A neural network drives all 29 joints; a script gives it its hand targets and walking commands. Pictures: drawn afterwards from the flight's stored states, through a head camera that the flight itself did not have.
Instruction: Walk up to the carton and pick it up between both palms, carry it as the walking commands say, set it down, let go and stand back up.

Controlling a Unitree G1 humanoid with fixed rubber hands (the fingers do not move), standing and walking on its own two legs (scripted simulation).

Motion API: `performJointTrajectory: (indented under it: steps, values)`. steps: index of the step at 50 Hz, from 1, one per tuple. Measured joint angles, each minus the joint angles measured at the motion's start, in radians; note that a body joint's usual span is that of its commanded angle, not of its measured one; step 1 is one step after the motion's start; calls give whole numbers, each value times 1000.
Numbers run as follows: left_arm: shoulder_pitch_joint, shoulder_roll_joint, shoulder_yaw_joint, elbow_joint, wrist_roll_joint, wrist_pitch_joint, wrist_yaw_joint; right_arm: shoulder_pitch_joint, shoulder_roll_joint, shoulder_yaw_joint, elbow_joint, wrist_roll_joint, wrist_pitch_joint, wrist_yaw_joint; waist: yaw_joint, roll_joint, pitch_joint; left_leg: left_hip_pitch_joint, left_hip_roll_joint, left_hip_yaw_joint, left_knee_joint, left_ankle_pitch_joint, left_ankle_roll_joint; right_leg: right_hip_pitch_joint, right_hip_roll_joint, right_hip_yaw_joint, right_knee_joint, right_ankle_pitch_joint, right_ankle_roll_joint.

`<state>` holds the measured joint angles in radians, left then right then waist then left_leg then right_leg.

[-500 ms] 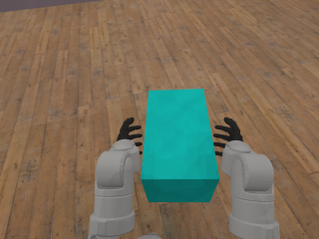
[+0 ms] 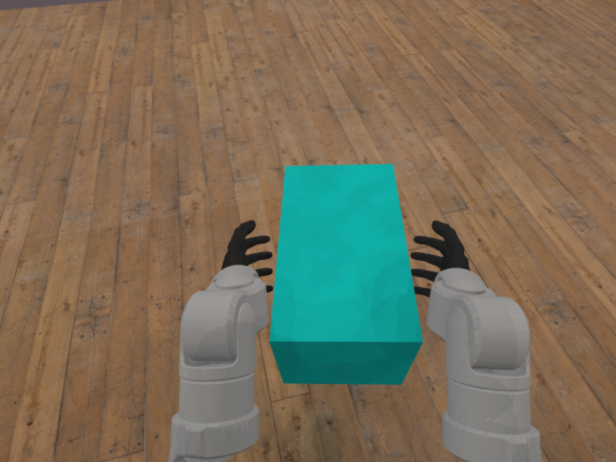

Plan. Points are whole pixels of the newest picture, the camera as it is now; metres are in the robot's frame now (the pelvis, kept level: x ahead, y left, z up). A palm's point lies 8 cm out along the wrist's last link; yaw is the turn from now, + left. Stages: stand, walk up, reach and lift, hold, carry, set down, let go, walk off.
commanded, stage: carry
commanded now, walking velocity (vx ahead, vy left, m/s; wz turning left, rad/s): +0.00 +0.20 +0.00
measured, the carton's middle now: (340, 269) +0.39 +0.00 +0.01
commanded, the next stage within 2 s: none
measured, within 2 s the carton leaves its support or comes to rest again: neither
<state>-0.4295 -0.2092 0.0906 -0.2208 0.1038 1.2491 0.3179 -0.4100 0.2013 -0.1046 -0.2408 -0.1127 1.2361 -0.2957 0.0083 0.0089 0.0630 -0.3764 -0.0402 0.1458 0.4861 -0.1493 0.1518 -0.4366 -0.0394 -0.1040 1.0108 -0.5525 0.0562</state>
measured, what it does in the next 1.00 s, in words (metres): steps to the left: right foot, then left foot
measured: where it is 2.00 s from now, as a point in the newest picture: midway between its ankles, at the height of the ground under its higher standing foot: outside the picture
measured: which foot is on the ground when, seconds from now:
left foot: down 0.00-0.14, up 0.16-0.34, down 0.36-0.80, up 0.82-1.00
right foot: up 0.00-0.12, down 0.14-0.38, up 0.40-0.78, down 0.80-1.00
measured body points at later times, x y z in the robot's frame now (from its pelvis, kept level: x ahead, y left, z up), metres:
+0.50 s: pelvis -0.04 +0.13 +0.00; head +0.01 +0.14 +0.45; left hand +0.28 +0.26 +0.07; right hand +0.29 +0.02 +0.08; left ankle +0.02 +0.20 -0.73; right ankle -0.07 -0.03 -0.67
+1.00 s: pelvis -0.07 +0.21 +0.00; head -0.02 +0.20 +0.45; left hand +0.26 +0.33 +0.09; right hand +0.26 +0.08 +0.08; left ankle -0.03 +0.32 -0.69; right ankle -0.08 +0.05 -0.73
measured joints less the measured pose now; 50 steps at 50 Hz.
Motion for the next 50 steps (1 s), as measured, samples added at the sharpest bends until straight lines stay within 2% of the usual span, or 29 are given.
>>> performJointTrajectory:
  steps: [3, 5, 6, 7, 8, 9, 10, 12, 14, 17, 18, 19, 20, 22, 24, 26, 33, 37, 39, 40, 42, 43, 44, 46, 50]
  values:
    - [0, 0, 0, 4, 0, 0, 0, 0, 0, 0, 0, 0, 2, -1, 0, 9, -1, -1, -3, 21, -38, 30, 14, 19, 12, 1, -75, -1, -10]
    - [0, 0, 0, 14, 0, 0, -1, 0, 1, -4, 0, 0, 6, -3, 2, 21, -5, -1, -9, 29, -74, 54, -1, 65, 16, -2, -210, -2, -32]
    - [0, 0, 0, 22, 0, 0, -1, 0, 1, -5, 0, 0, 11, -5, 3, 27, -6, -2, -15, 30, -87, 63, -42, 116, 16, -10, -334, 23, -48]
    - [-2, -1, 0, 25, 0, -1, -1, -1, 1, -5, 0, 0, 13, -9, 3, 19, -6, -11, -29, 34, -73, 59, -113, 181, 5, -11, -460, 80, -68]
    - [-2, -1, -1, 22, 0, -3, -1, -3, 1, -4, 0, 0, 10, -10, 3, 6, -2, -50, -32, 36, 38, -12, -172, 194, -17, -12, -509, 217, -74]
    - [-1, -1, -3, 26, -1, -5, -4, -2, 0, -8, 1, 0, 7, -11, 3, 4, 8, -85, -30, 1, 191, -86, -197, 194, -31, -14, -496, 294, -62]
    - [-1, -1, -4, 32, -3, 0, -9, 3, -1, -12, 1, 0, 13, -11, 3, 6, 9, -118, -28, -47, 338, -133, -202, 195, -39, -14, -478, 299, -47]
    - [-2, -2, -6, 31, -5, 11, -14, 5, -3, -16, 0, 0, 22, -13, 1, 2, 5, -148, -11, -102, 490, -149, -198, 197, -63, -12, -473, 271, -15]
    - [-7, -3, -6, 26, -5, 11, -14, 5, -3, -18, -2, 0, 17, -13, 0, -8, 0, -141, 22, -114, 477, -157, -194, 189, -97, -12, -473, 261, 10]
    - [-13, -6, -5, 17, -5, 11, -13, 5, -3, -20, -6, 0, 10, -12, -1, -12, -3, -59, 60, -117, 235, -160, -182, 176, -143, -13, -458, 260, 47]
    - [-16, -7, -5, 17, -5, 11, -12, 5, -3, -21, -9, 0, 9, -12, -1, -9, -4, -19, 65, -114, 133, -120, -173, 167, -157, -14, -435, 250, 59]
    - [-16, -6, -4, 15, -4, 8, -9, 5, -2, -19, -8, 0, 6, -10, 1, -20, 3, -14, 50, -103, 116, -81, -153, 157, -179, -9, -405, 237, 57]
    - [-11, -4, -1, 14, -4, 8, -4, 5, -2, -12, 0, 1, 6, -7, 1, -22, 8, -21, 42, -97, 127, -75, -133, 134, -180, -2, -343, 155, 54]
    - [-1, -1, 0, 22, -5, 9, 1, 4, -2, -6, 8, 0, 18, -2, 0, -8, 12, -22, 41, -96, 117, -75, -101, 70, -140, 0, -168, -1, 38]
    - [-1, 0, 0, 23, -5, 9, 1, 4, -2, -6, 8, 0, 22, -2, 1, -2, 11, -20, 41, -94, 90, -63, -83, 17, -92, 1, -35, -28, 25]
    - [-1, 0, 0, 16, -5, 9, 1, 4, -2, -6, 8, 0, 16, 0, 2, -2, 10, -14, 39, -83, 73, -52, -71, -4, -53, 3, 7, -16, 18]
    - [-5, -2, 0, -5, -5, 2, 1, 2, -1, -6, 8, 0, -11, 2, 2, 4, 7, -9, 17, -20, 38, -32, -32, -5, 5, 5, -16, -9, 2]
    - [-5, -2, 0, 14, -5, 2, 1, 3, -1, -6, 8, 0, 2, -6, 4, 17, 6, -10, 10, 9, 10, -9, -19, 43, 20, 6, -179, 26, -22]
    - [-5, -2, 0, 21, -5, 2, 0, 2, -1, -6, 8, 0, 6, -10, 5, 15, 4, -11, -1, 21, 10, -6, -19, 126, 18, 7, -363, 119, -43]
    - [-5, -2, 0, 22, -5, 0, 0, 1, -1, -6, 8, 0, 6, -12, 4, 8, 3, -14, -12, 27, 18, -9, -32, 164, 5, 7, -439, 192, -60]
    - [-5, -2, 0, 37, -5, -5, -5, 5, -2, -9, 9, 0, 8, -14, 4, 8, 9, -58, -12, 2, 173, -113, -111, 171, -8, 4, -448, 256, -64]
    - [-5, -2, 0, 39, -5, -3, -8, 5, -2, -10, 9, 0, 14, -16, 5, 4, 9, -92, -12, -23, 290, -154, -127, 172, -17, 5, -448, 254, -62]
    - [-5, -3, 0, 38, -5, -2, -11, 5, -2, -10, 7, 0, 15, -18, 4, -2, 9, -120, -12, -47, 385, -170, -136, 172, -29, 5, -448, 249, -58]
    - [-5, -3, 0, 30, -5, -2, -12, 4, -2, -10, 6, 0, 11, -18, 3, -11, 7, -141, -3, -77, 457, -174, -143, 172, -61, 4, -448, 243, -42]
    - [-8, -4, 0, 15, -5, -2, -12, 4, -3, -10, 5, 0, 3, -14, 2, -10, 6, -124, 30, -91, 388, -176, -150, 171, -115, 2, -449, 246, 0]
